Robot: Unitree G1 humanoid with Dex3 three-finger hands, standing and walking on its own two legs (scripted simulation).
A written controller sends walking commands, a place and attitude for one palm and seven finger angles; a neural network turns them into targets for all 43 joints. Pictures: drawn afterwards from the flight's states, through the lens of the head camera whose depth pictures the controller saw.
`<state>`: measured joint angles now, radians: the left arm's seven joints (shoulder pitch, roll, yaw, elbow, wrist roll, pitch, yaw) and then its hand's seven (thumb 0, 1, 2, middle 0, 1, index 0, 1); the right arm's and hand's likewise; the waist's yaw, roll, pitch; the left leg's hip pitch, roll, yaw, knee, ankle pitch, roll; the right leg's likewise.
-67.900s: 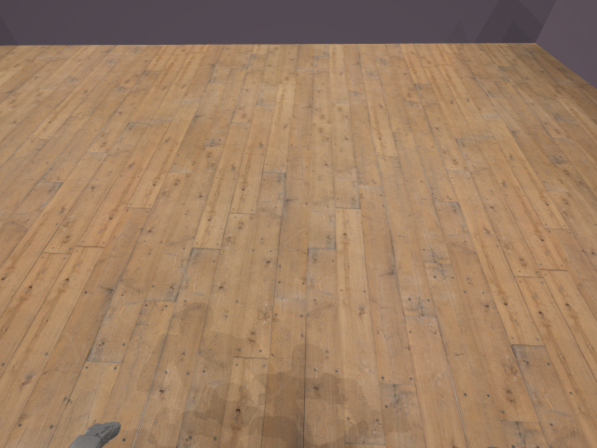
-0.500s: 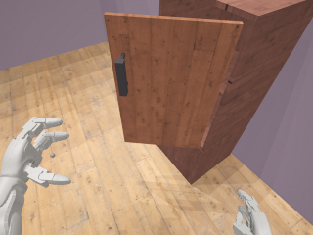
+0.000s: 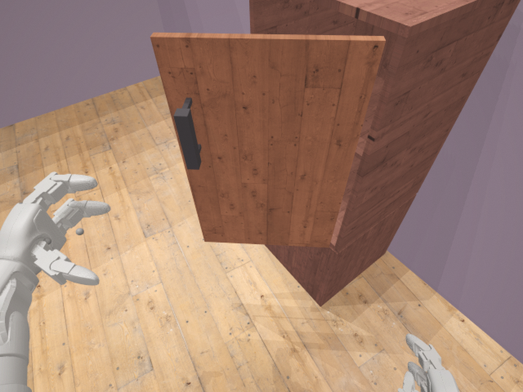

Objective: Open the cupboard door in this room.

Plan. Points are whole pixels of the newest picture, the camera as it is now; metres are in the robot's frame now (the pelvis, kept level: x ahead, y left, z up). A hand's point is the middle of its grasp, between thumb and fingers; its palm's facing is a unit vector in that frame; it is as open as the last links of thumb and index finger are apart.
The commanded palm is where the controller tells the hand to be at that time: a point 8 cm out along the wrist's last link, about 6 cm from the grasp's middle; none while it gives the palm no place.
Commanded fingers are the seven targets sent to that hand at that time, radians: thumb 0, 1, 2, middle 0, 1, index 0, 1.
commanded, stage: raise the hand with hooked fingers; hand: left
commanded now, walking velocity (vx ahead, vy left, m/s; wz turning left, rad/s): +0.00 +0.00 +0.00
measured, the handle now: (191, 133) +0.54 +0.17 +0.10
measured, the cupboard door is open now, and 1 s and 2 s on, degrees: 49 49 49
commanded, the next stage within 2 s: move the hooked fingers beside the handle in 0.34 s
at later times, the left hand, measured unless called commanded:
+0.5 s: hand (88, 234) +0.29 +0.26 +0.12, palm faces +0.05 -1.00 -0.02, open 14.0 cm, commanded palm +0.27 +0.31 +0.12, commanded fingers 0.00 -0.50 0.30 -0.30 -1.20 -0.30 -1.20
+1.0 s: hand (123, 198) +0.37 +0.24 +0.11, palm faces +0.03 -1.00 -0.02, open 14.0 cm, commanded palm +0.34 +0.29 +0.12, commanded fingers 0.00 -0.50 0.30 -0.30 -1.20 -0.30 -1.20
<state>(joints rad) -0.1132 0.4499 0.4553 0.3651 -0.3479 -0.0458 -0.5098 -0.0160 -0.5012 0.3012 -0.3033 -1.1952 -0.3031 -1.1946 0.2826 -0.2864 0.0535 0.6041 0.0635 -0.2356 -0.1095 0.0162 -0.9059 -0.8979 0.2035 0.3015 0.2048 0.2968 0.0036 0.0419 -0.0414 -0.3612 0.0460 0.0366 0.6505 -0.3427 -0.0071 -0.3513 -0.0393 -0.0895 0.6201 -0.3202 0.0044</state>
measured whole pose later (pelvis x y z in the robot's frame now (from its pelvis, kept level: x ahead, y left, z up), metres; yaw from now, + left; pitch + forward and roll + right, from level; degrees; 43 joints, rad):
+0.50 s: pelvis +0.00 -0.01 +0.00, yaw +0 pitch +2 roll +0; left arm -0.12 0.41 0.45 0.39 -0.33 -0.09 -0.48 -0.02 -0.50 0.30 -0.30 -1.20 -0.30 -1.20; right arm 0.26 -0.28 0.04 0.61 0.06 -0.23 -0.12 0.02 -0.91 -0.90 0.20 0.30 0.20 0.30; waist 0.01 0.04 -0.04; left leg -0.34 0.05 0.03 0.63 -0.33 -0.02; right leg -0.34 -0.03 -0.09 0.62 -0.32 -0.01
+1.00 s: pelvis -0.01 +0.00 +0.00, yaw -1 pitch +5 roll +0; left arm -0.38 0.42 0.41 0.64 -0.24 -0.15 -0.39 -0.02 -0.50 0.30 -0.30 -1.20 -0.30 -1.19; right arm 0.32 -0.28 0.04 0.64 0.05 -0.18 -0.10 0.01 -0.91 -0.90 0.20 0.30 0.20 0.30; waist -0.04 0.03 -0.03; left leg -0.40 0.05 0.06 0.64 -0.33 -0.01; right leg -0.41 -0.04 -0.07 0.63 -0.31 0.00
